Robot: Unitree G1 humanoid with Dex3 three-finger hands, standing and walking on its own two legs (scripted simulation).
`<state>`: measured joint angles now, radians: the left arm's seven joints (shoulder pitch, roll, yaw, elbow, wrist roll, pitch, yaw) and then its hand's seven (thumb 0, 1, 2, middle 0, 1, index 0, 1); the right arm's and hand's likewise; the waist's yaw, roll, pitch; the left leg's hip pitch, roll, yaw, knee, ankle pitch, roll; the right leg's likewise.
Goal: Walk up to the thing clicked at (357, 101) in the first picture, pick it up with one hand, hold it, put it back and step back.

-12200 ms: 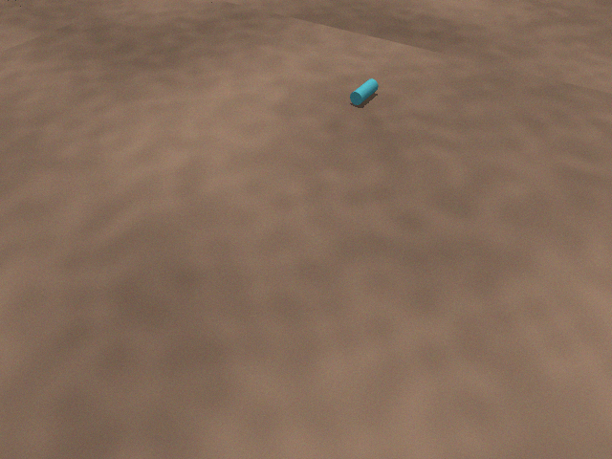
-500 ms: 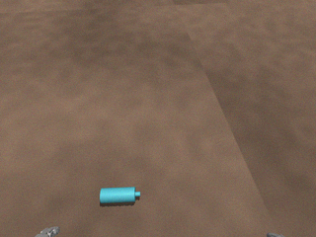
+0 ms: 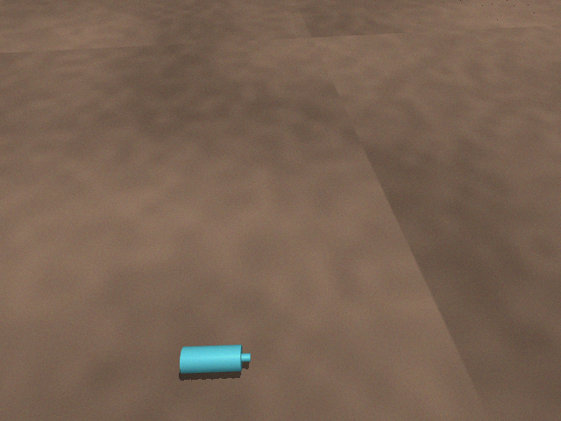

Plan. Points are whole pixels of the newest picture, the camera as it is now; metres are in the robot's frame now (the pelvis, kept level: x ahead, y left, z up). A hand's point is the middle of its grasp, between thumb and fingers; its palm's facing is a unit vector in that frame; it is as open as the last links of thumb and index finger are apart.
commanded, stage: walk up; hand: left
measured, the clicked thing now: (216, 358) +0.45 +0.22 -0.74
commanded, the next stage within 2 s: stand in 0.62 s
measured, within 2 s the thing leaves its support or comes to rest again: neither
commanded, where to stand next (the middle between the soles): +0.06 -0.01 m, yaw +1 degrees
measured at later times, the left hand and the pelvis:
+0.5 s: hand out of the picture +0.07 +0.25 -0.16, palm faces +0.00 -0.95 -0.33, open 7.4 cm; pelvis +0.00 +0.00 +0.00, yaw -1 degrees
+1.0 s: hand out of the picture +0.09 +0.26 -0.15, palm faces -0.02 -0.94 -0.35, open 7.4 cm; pelvis +0.01 +0.00 +0.00, yaw +0 degrees
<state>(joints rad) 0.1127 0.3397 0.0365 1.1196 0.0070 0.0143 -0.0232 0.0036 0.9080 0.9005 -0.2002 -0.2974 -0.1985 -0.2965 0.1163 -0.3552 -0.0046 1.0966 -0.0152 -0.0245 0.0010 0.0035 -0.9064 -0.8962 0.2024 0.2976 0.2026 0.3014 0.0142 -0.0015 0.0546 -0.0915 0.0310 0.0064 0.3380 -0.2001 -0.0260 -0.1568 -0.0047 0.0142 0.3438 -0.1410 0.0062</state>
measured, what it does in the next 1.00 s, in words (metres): stands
